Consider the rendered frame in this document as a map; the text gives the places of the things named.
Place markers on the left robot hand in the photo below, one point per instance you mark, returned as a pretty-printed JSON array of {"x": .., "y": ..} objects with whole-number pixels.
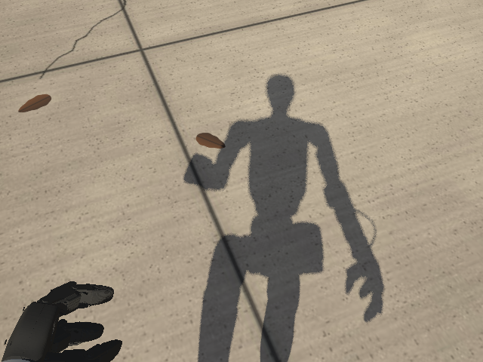
[{"x": 40, "y": 336}]

